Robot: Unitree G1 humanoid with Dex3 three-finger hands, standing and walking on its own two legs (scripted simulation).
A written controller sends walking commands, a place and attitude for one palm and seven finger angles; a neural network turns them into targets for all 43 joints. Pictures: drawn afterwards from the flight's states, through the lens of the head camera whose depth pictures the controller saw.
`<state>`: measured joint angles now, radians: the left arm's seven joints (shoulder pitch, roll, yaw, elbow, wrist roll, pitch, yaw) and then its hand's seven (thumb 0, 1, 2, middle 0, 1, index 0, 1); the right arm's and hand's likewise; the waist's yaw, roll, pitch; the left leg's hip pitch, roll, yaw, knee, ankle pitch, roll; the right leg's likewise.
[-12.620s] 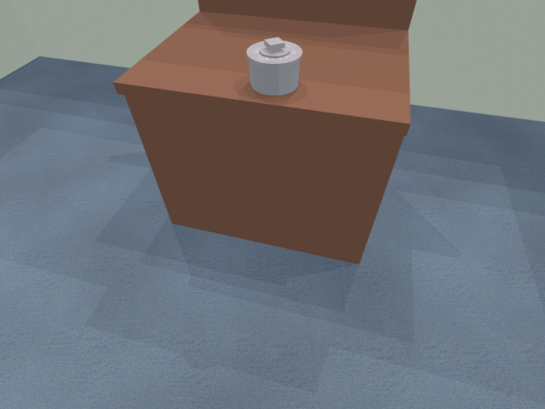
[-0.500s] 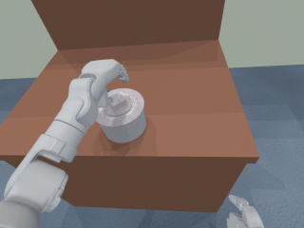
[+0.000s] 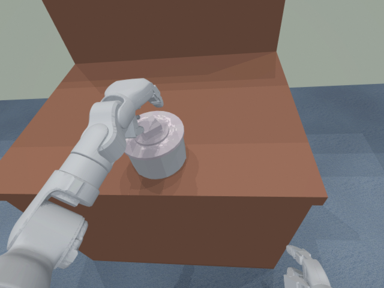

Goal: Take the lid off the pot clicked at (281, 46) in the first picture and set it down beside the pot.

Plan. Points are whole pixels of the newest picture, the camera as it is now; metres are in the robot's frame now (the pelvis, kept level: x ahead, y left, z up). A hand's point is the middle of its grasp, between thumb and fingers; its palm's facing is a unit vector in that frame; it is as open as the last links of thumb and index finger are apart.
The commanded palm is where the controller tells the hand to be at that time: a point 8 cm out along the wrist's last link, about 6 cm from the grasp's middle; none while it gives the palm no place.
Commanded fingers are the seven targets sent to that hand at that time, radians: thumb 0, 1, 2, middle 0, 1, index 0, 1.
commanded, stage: lower the open fingers around the knob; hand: left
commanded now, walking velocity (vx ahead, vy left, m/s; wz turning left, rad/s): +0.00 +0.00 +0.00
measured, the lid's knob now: (149, 126) +0.46 +0.12 +0.10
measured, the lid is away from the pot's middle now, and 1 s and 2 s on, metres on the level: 0.00 0.00 0.00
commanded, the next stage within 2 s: close the fingers and squeeze the knob in 0.74 s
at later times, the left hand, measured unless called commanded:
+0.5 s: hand (143, 129) +0.42 +0.12 +0.12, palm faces -0.30 -0.05 -0.95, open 9.9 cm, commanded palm +0.40 +0.13 +0.18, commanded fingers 0.00 -0.30 1.48 -0.85 -0.08 -0.85 -0.08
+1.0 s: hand (145, 129) +0.42 +0.12 +0.12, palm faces -0.30 -0.04 -0.95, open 9.9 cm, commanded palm +0.41 +0.13 +0.18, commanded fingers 0.00 -0.10 1.19 -0.66 -0.57 -0.66 -0.57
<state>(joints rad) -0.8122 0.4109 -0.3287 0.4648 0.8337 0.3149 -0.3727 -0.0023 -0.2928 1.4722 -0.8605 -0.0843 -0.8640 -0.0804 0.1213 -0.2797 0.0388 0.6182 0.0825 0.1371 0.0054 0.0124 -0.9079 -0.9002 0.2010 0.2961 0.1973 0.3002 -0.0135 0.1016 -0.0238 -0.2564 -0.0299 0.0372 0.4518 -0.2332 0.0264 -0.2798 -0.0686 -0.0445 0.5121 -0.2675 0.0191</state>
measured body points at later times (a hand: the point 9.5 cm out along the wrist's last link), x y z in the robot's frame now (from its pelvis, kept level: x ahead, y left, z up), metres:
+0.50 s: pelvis +0.00 +0.00 +0.00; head +0.02 -0.04 +0.45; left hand +0.43 +0.12 +0.17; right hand +0.16 -0.24 -0.12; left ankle +0.00 +0.11 -0.74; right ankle +0.00 -0.13 -0.74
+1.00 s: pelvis +0.00 +0.00 +0.00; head +0.01 -0.05 +0.45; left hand +0.43 +0.12 +0.17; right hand +0.16 -0.24 -0.12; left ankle +0.00 +0.11 -0.74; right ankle +0.00 -0.13 -0.74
